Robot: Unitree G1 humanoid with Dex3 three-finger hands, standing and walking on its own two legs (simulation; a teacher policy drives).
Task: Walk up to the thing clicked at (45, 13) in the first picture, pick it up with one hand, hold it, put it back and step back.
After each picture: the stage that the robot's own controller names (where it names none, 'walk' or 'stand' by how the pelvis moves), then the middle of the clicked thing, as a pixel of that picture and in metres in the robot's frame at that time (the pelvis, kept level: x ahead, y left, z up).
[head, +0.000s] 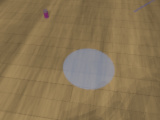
stand; (46, 13) +2.09 +0.57 -0.72
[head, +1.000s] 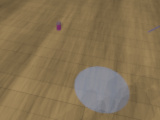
walk; (58, 26) +1.98 +0.29 -0.70
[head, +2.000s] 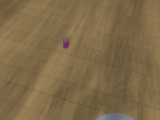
walk; (65, 43) +1.35 +0.14 -0.71
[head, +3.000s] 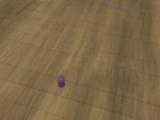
walk; (61, 81) +0.85 +0.18 -0.71
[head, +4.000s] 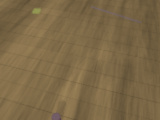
walk; (56, 119) +0.51 +0.20 -0.71
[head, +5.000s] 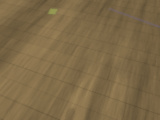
stand; out of the picture +0.42 +0.20 -0.72
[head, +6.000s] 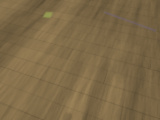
stand; out of the picture +0.40 +0.19 -0.73
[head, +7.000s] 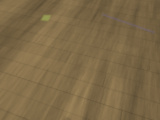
stand; out of the picture +0.38 +0.20 -0.73
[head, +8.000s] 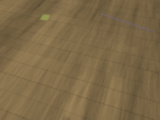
stand; out of the picture +0.38 +0.21 -0.73
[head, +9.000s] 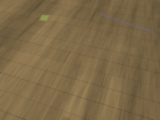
stand; out of the picture +0.37 +0.21 -0.73
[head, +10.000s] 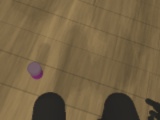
go down; (35, 71) +0.45 +0.23 -0.41
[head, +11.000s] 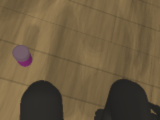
go down; (23, 56) +0.46 +0.26 -0.30
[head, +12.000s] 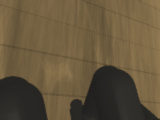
close in; out of the picture +0.44 +0.29 -0.23
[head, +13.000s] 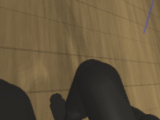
close; out of the picture +0.43 +0.31 -0.22
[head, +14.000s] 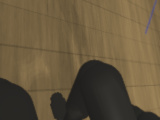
lift; out of the picture +0.43 +0.31 -0.23
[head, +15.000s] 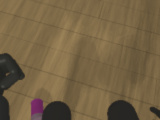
lift; (37, 110) +0.29 +0.26 -0.45
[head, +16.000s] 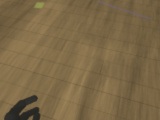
hold; out of the picture +0.20 +0.27 -0.69
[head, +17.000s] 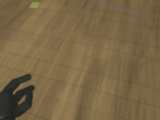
stand; out of the picture +0.18 +0.30 -0.69
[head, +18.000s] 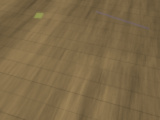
stand; out of the picture +0.18 +0.33 -0.68
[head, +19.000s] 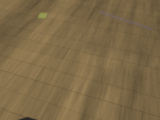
crouch; out of the picture +0.19 +0.35 -0.68
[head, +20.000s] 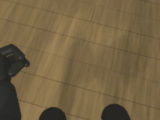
crouch; out of the picture +0.22 +0.37 -0.50
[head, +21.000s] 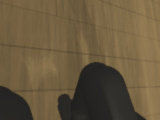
lower; out of the picture +0.19 +0.41 -0.26
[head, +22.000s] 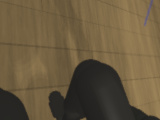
lower; out of the picture +0.17 +0.41 -0.25
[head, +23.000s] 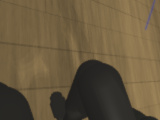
lower; out of the picture +0.17 +0.41 -0.25
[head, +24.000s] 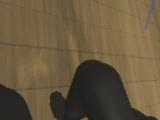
lower; out of the picture +0.17 +0.41 -0.25
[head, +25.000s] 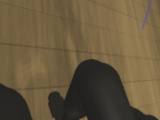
loosen; out of the picture +0.17 +0.41 -0.25
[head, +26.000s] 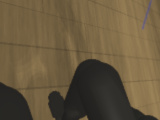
withdraw; out of the picture +0.17 +0.41 -0.25
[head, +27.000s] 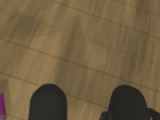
walk; out of the picture +0.24 +0.38 -0.36
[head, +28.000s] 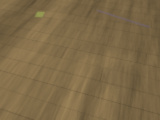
stand; out of the picture +0.18 +0.35 -0.68
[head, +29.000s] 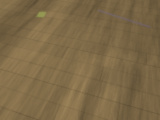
stand; out of the picture +0.19 +0.37 -0.69
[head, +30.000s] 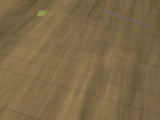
stand; out of the picture +0.18 +0.36 -0.69
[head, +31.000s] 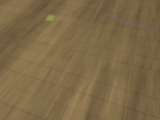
stand; out of the picture +0.21 +0.36 -0.75
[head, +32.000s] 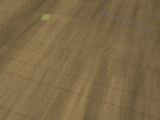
stand; out of the picture +0.17 +0.36 -0.75
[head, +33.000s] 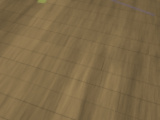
walk; out of the picture +0.19 +0.36 -0.74
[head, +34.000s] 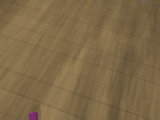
walk; out of the picture +0.37 +0.35 -0.74
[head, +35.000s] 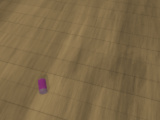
walk; (42, 86) +0.65 +0.39 -0.72
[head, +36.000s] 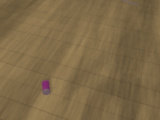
stand; (46, 87) +0.80 +0.35 -0.74
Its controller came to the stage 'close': yes
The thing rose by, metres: 0.18
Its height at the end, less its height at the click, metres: -0.02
